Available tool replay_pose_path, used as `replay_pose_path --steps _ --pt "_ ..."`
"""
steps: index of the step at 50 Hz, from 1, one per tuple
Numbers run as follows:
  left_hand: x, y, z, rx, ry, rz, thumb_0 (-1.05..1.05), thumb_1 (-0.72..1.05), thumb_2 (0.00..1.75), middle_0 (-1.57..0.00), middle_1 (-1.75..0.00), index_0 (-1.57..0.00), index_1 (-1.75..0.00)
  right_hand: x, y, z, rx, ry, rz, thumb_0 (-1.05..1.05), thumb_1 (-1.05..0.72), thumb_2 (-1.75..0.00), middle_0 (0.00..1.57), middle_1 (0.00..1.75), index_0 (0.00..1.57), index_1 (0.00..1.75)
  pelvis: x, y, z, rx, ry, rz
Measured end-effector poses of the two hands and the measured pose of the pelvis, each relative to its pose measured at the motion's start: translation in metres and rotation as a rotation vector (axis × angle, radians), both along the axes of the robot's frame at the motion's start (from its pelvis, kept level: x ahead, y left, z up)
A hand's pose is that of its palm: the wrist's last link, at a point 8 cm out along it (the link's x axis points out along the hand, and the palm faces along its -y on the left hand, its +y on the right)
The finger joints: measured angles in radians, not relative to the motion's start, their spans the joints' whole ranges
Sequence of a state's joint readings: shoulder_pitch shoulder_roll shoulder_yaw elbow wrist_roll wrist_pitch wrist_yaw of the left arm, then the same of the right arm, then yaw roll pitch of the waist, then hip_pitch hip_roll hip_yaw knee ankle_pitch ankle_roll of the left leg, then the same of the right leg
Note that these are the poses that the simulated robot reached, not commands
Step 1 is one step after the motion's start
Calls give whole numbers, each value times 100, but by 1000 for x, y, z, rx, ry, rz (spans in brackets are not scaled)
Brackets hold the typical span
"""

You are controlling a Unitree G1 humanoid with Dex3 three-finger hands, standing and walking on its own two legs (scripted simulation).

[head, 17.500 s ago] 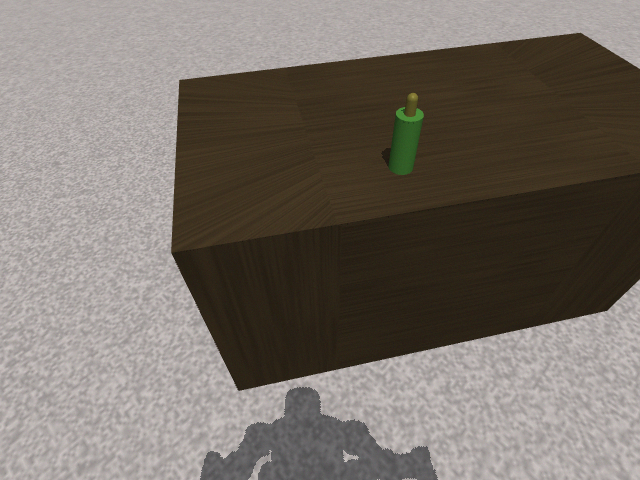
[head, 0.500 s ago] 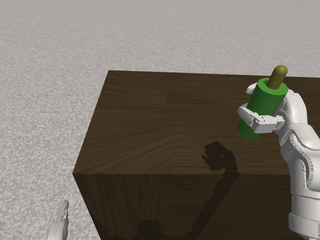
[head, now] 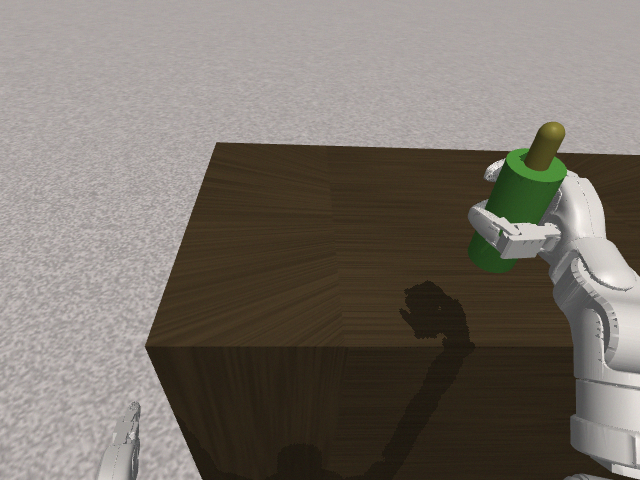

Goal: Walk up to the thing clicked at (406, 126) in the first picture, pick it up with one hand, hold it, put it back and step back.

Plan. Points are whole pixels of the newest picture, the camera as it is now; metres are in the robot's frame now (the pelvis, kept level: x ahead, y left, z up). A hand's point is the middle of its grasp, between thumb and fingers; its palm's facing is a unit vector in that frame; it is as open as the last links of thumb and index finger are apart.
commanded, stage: hold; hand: right
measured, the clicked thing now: (518, 199) +0.33 -0.18 +0.25
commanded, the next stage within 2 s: crouch in 0.48 s
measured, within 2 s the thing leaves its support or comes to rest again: neither
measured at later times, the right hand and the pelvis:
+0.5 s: hand (506, 214) +0.34 -0.17 +0.23, palm faces +0.09 +1.00 -0.01, open 7.8 cm; pelvis +0.00 +0.00 +0.00, yaw +0 degrees
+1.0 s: hand (479, 228) +0.39 -0.18 +0.17, palm faces +0.13 +0.99 +0.01, open 7.8 cm; pelvis -0.01 +0.00 +0.00, yaw +1 degrees
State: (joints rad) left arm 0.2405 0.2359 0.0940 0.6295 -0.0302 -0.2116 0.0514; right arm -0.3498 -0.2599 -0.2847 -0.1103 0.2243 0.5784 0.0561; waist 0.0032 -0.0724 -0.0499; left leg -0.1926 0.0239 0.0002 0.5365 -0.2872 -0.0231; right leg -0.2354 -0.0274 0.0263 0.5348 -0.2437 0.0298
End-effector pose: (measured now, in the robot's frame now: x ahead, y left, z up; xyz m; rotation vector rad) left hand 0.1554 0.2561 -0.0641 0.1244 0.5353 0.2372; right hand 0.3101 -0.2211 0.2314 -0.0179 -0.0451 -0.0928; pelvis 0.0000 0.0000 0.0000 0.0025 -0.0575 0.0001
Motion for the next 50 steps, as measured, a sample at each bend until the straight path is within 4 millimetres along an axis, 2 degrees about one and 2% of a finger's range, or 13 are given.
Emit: replay_pose_path --steps 16,25,35,40,50 --pt "-1 -1 1 -5 -2 5 -1 -54 5 -5 -6 -6 -5 0 -4 1 0 1 -8 -1 18 -117 82 117 85 118 1 -2 0 0 0 4" --pt "3 -3 3 -3 -16 0 -1 -54 5 -5 -6 -6 -5 0 -3 -3 6 17 0 -1 18 -117 82 117 85 118 0 -2 0 0 -1 2" --pt "1 -3 1 -4 -10 -6 -1 -53 6 -5 -6 -6 -5 4 1 2 4 3 6 -1 18 -118 82 118 85 118 0 -1 0 1 1 0" --pt "0 -5 1 -12 -13 -10 -1 -54 6 -5 -6 -6 -5 15 1 -12 25 58 9 -1 18 -118 82 118 85 118 -1 0 0 -1 6 1" --pt "-18 1 -2 21 23 4 -1 -54 6 -5 -5 -6 -5 48 -9 -62 44 138 -42 -1 17 -118 81 118 85 118 -7 1 -2 -1 44 12"
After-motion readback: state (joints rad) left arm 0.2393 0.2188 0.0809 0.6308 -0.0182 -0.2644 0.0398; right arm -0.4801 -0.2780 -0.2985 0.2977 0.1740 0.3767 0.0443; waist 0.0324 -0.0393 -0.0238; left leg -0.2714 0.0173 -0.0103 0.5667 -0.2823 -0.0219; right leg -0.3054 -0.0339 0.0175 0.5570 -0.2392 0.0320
